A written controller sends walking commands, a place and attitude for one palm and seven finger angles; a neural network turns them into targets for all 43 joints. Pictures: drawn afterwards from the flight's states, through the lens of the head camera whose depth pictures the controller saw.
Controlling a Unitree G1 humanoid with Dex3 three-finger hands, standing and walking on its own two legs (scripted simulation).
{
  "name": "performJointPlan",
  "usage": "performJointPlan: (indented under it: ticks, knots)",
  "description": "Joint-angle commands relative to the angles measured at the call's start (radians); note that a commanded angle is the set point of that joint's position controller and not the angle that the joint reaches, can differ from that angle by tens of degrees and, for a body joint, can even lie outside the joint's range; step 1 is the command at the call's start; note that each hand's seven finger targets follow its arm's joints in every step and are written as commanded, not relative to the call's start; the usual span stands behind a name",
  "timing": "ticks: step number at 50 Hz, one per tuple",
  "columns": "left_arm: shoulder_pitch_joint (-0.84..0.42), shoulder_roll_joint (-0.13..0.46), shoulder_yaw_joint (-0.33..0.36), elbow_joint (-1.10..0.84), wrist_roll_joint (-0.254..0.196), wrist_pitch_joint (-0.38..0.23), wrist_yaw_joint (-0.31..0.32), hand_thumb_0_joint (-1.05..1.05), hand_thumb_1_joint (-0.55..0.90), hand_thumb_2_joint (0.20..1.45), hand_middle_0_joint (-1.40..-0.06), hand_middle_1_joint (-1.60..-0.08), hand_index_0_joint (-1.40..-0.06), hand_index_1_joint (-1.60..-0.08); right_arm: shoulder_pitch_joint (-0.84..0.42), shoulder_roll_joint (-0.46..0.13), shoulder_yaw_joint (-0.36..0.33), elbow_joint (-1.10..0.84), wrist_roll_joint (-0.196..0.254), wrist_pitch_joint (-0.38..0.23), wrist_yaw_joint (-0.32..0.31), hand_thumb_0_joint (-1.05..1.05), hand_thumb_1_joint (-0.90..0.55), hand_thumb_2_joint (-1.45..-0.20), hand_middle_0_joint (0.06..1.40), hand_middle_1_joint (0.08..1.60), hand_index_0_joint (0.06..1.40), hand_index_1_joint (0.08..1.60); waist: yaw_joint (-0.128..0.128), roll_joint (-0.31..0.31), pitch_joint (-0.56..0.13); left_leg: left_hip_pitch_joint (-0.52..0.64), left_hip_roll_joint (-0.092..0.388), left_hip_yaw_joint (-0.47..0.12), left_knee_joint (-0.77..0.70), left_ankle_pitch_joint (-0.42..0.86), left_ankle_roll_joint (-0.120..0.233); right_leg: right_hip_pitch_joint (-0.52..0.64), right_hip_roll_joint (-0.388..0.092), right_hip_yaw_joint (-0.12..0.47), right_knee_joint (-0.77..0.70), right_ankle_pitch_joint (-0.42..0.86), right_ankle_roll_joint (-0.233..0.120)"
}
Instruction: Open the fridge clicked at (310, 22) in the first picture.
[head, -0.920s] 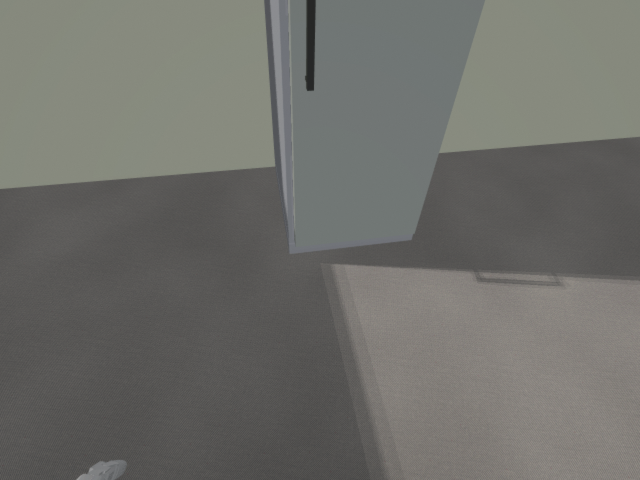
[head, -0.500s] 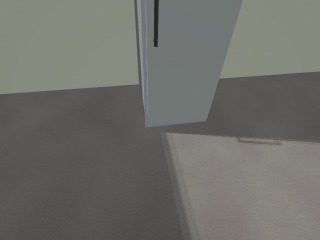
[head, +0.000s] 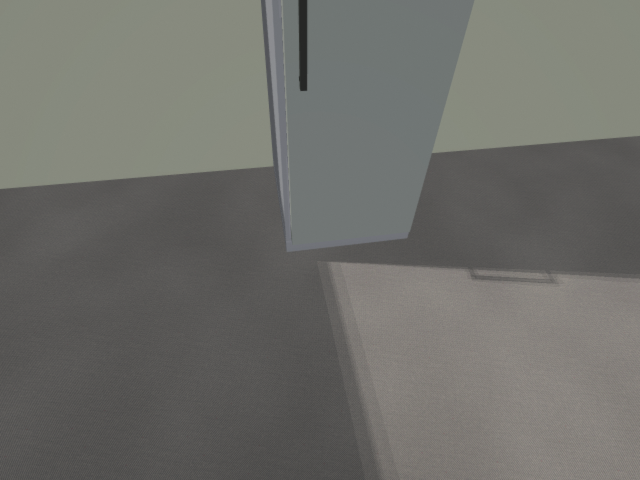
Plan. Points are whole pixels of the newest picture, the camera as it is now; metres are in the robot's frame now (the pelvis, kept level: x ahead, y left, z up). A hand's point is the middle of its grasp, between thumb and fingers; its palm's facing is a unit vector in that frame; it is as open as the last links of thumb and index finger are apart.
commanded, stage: look at it before walking up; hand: left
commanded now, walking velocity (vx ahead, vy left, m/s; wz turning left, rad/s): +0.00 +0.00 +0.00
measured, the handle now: (301, 9) +1.07 +0.11 +0.18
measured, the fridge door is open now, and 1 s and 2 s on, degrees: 0 0 0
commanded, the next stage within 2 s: walk to a spot facing it in 0.52 s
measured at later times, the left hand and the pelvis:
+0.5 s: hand out of the picture +0.08 +0.25 -0.16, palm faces -0.03 -0.94 -0.33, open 7.4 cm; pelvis +0.01 +0.00 +0.00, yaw +0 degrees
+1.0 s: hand out of the picture +0.07 +0.19 -0.18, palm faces -0.14 -0.96 -0.26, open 7.4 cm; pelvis +0.01 -0.02 -0.02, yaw -11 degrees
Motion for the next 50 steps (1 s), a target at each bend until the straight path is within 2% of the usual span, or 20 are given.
performJointPlan:
  ticks: [1,5,11,18,24,31,33,36,39,42,43,44,45,46,47,48,49,50]
  knots:
    - [-0.043,0.198,0.038,-0.061,-0.005,-0.021,0.015,0.000,0.900,0.900,-0.200,-0.300,-0.200,-0.300,-0.063,-0.207,-0.044,-0.066,0.000,-0.028,-0.015,0.000,-0.900,-0.900,0.200,0.300,0.200,0.300,0.005,0.023,-0.022,-0.023,0.110,-0.106,-0.090,0.061,0.028,-0.005,-0.109,0.103,-0.078,0.026,-0.034]
    - [-0.044,0.199,0.039,-0.063,-0.004,-0.021,0.015,0.000,0.900,0.900,-0.200,-0.300,-0.200,-0.300,-0.060,-0.207,-0.044,-0.068,0.000,-0.029,-0.015,0.000,-0.900,-0.900,0.200,0.300,0.200,0.300,0.006,0.008,-0.021,-0.026,0.111,-0.106,-0.093,0.060,0.028,0.000,-0.108,0.102,-0.080,0.025,-0.032]
    - [-0.045,0.198,0.040,-0.062,-0.005,-0.025,0.015,0.000,0.900,0.900,-0.200,-0.300,-0.200,-0.300,-0.067,-0.209,-0.044,-0.070,0.000,-0.031,-0.017,0.000,-0.900,-0.900,0.200,0.300,0.200,0.300,0.004,0.007,-0.055,0.009,0.115,-0.098,-0.082,0.125,0.027,0.017,-0.114,0.098,-0.073,0.101,-0.034]
    - [-0.046,0.200,0.038,-0.057,-0.005,-0.024,0.015,0.000,0.900,0.900,-0.200,-0.300,-0.200,-0.300,-0.075,-0.209,-0.043,-0.069,0.001,-0.030,-0.017,0.000,-0.900,-0.900,0.200,0.300,0.200,0.300,0.005,0.011,-0.036,0.011,0.116,-0.097,-0.090,0.117,0.027,0.011,-0.113,0.101,-0.083,0.097,-0.034]
    - [-0.041,0.203,0.040,-0.057,-0.005,-0.026,0.016,0.000,0.900,0.900,-0.200,-0.300,-0.200,-0.300,-0.078,-0.211,-0.044,-0.070,0.002,-0.030,-0.018,0.000,-0.900,-0.900,0.200,0.300,0.200,0.300,0.006,0.013,-0.059,0.028,0.119,-0.094,-0.083,0.166,0.026,0.033,-0.113,0.097,-0.075,0.153,-0.034]
    - [-0.044,0.204,0.039,-0.056,-0.005,-0.024,0.015,0.000,0.900,0.900,-0.200,-0.300,-0.200,-0.300,-0.082,-0.212,-0.042,-0.069,0.002,-0.030,-0.019,0.000,-0.900,-0.900,0.200,0.300,0.200,0.300,0.006,0.014,-0.042,0.023,0.119,-0.096,-0.095,0.148,0.025,0.032,-0.111,0.097,-0.086,0.132,-0.032]
    - [-0.051,0.204,0.043,-0.063,-0.005,-0.019,0.013,0.000,0.900,0.900,-0.200,-0.300,-0.200,-0.300,-0.075,-0.215,-0.045,-0.072,0.000,-0.031,-0.024,0.000,-0.900,-0.900,0.200,0.300,0.200,0.300,0.003,0.015,-0.040,0.044,0.125,-0.077,-0.079,0.167,0.023,0.011,-0.107,0.107,-0.070,0.176,-0.036]
    - [0.009,0.099,0.030,-0.066,-0.006,0.014,0.019,0.000,0.900,0.900,-0.200,-0.300,-0.200,-0.300,-0.004,-0.097,-0.032,-0.073,-0.002,-0.009,-0.030,0.000,-0.900,-0.900,0.200,0.300,0.200,0.300,-0.002,0.003,-0.047,0.050,0.135,-0.026,-0.018,0.189,0.006,-0.032,-0.099,0.117,-0.003,0.249,-0.023]
    - [0.030,0.103,0.043,-0.100,-0.002,0.031,0.015,0.000,0.900,0.900,-0.200,-0.300,-0.200,-0.300,0.013,-0.113,-0.050,-0.107,-0.003,0.006,-0.038,0.000,-0.900,-0.900,0.200,0.300,0.200,0.300,-0.003,0.012,-0.036,0.043,0.157,-0.012,0.018,0.171,0.013,-0.098,-0.077,0.130,0.065,0.261,-0.026]
    - [0.034,0.086,0.054,-0.140,0.000,0.043,0.006,0.000,0.900,0.900,-0.200,-0.300,-0.200,-0.300,0.011,-0.132,-0.069,-0.146,-0.005,0.011,-0.042,0.000,-0.900,-0.900,0.200,0.300,0.200,0.300,-0.003,0.084,-0.019,0.022,0.219,-0.047,-0.009,0.133,0.049,-0.171,-0.025,0.096,0.185,0.169,-0.012]
    - [0.051,0.071,0.056,-0.144,0.001,0.046,0.000,0.000,0.900,0.900,-0.200,-0.300,-0.200,-0.300,0.012,-0.142,-0.075,-0.155,-0.007,0.011,-0.040,0.000,-0.900,-0.900,0.200,0.300,0.200,0.300,0.001,0.130,-0.027,0.015,0.267,-0.076,-0.044,0.065,0.079,-0.183,0.001,0.061,0.263,0.017,-0.005]
    - [0.067,0.054,0.058,-0.152,0.003,0.047,-0.006,0.000,0.900,0.900,-0.200,-0.300,-0.200,-0.300,0.014,-0.154,-0.080,-0.162,-0.007,0.008,-0.037,0.000,-0.900,-0.900,0.200,0.300,0.200,0.300,0.003,0.176,-0.043,0.017,0.320,-0.118,-0.085,-0.007,0.121,-0.204,0.024,0.022,0.368,-0.192,0.002]
    - [0.065,0.041,0.064,-0.164,0.005,0.051,-0.012,0.000,0.900,0.900,-0.200,-0.300,-0.200,-0.300,0.010,-0.154,-0.085,-0.171,-0.009,0.004,-0.034,0.000,-0.900,-0.900,0.200,0.300,0.200,0.300,0.000,0.207,-0.037,0.002,0.366,-0.150,-0.132,-0.102,0.158,-0.226,0.018,0.000,0.454,-0.300,0.008]
    - [0.059,0.038,0.071,-0.177,0.006,0.053,-0.019,0.000,0.900,0.900,-0.200,-0.300,-0.200,-0.300,-0.004,-0.152,-0.089,-0.182,-0.010,0.001,-0.033,0.000,-0.900,-0.900,0.200,0.300,0.200,0.300,0.004,0.205,-0.017,-0.033,0.386,-0.156,-0.152,-0.187,0.172,-0.227,-0.013,0.013,0.475,-0.323,0.006]
    - [0.075,0.032,0.076,-0.184,0.007,0.050,-0.027,0.000,0.900,0.900,-0.200,-0.300,-0.200,-0.300,-0.032,-0.150,-0.092,-0.194,-0.013,-0.001,-0.031,0.000,-0.900,-0.900,0.200,0.300,0.200,0.300,0.024,0.203,0.004,-0.077,0.382,-0.119,-0.136,-0.236,0.158,-0.194,-0.035,0.014,0.435,-0.315,0.000]
    - [0.108,0.018,0.079,-0.178,0.009,0.044,-0.033,0.000,0.900,0.900,-0.200,-0.300,-0.200,-0.300,-0.050,-0.144,-0.092,-0.196,-0.016,0.000,-0.027,0.000,-0.900,-0.900,0.200,0.300,0.200,0.300,0.046,0.174,0.020,-0.144,0.356,-0.070,-0.093,-0.281,0.128,-0.112,-0.030,-0.011,0.366,-0.272,-0.004]
    - [0.181,0.014,0.080,-0.157,0.011,0.037,-0.036,0.000,0.900,0.900,-0.200,-0.300,-0.200,-0.300,-0.064,-0.139,-0.092,-0.198,-0.015,0.002,-0.024,0.000,-0.900,-0.900,0.200,0.300,0.200,0.300,0.083,0.128,0.011,-0.203,0.309,-0.022,0.010,-0.334,0.093,-0.017,-0.003,-0.045,0.274,-0.220,-0.007]
    - [0.289,0.022,0.090,-0.124,0.013,0.025,-0.030,0.000,0.900,0.900,-0.200,-0.300,-0.200,-0.300,-0.077,-0.103,-0.088,-0.205,-0.014,0.008,-0.020,0.000,-0.900,-0.900,0.200,0.300,0.200,0.300,0.131,0.017,0.024,-0.328,0.238,0.059,0.215,-0.408,0.041,0.116,-0.010,-0.009,0.129,-0.199,-0.022]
